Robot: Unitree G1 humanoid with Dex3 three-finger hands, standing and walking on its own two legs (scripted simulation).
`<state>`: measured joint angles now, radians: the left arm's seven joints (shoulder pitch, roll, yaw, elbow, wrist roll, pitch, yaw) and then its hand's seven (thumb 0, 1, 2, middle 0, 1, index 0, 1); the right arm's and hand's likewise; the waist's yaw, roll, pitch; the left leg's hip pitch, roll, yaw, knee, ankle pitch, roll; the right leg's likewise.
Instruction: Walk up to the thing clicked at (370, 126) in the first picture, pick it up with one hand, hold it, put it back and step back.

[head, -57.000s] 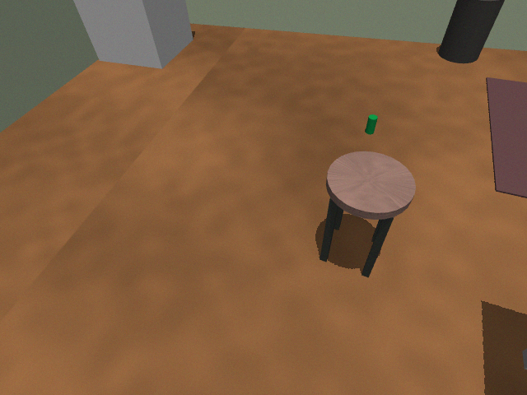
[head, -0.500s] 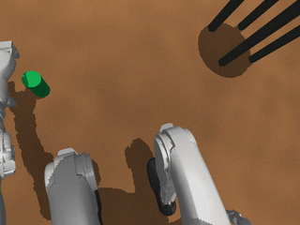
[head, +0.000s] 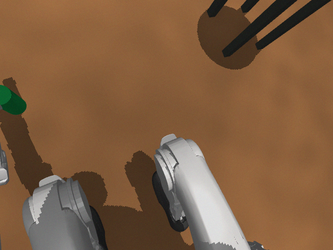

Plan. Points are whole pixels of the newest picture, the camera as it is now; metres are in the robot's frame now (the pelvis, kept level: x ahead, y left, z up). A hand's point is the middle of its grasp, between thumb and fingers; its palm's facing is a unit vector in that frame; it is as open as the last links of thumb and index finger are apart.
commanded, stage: close in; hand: left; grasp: from above
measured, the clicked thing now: (8, 101) +0.54 +0.27 -0.28
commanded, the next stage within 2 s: rest palm in 0.24 s
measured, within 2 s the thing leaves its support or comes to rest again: neither
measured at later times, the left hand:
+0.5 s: hand out of the picture +0.53 +0.27 -0.19, palm faces -0.44 -0.08 -0.89, open 12.7 cm
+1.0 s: hand (1, 96) +0.53 +0.27 -0.24, palm faces -0.44 -0.09 -0.89, open 13.0 cm
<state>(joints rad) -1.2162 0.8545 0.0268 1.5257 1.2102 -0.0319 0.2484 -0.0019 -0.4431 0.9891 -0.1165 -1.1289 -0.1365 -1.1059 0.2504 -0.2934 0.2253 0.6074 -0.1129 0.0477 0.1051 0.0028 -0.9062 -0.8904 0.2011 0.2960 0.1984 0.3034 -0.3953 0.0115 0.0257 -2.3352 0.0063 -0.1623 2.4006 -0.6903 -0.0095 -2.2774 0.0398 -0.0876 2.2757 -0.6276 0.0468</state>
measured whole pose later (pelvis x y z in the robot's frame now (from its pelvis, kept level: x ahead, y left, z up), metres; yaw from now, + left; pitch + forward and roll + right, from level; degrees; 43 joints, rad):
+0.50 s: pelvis +0.00 +0.00 -0.01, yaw +0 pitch +35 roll -11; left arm -1.25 0.87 -0.02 1.60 1.26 -0.11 0.34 0.00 -0.40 1.11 -0.13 -1.21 -0.15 -1.19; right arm 0.17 -0.30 0.23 0.60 -0.15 -0.01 0.12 0.00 -0.90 -0.89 0.20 0.30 0.20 0.30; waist -0.39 -0.04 0.03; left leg -2.36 -0.01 -0.18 2.44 -0.69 -0.01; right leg -2.28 0.03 -0.10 2.30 -0.64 0.05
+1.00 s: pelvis +0.00 +0.00 -0.02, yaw -3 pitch +33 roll -13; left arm -1.25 0.98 0.02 1.65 1.26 -0.13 0.44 0.00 -0.42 1.08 -0.13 -1.13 -0.13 -1.12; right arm 0.20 -0.32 0.30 0.61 -0.19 -0.10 0.14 0.00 -0.90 -0.89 0.20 0.30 0.20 0.30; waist -0.44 -0.09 0.13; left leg -2.36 0.00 -0.22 2.49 -0.72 -0.02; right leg -2.28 0.05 -0.13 2.32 -0.64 0.05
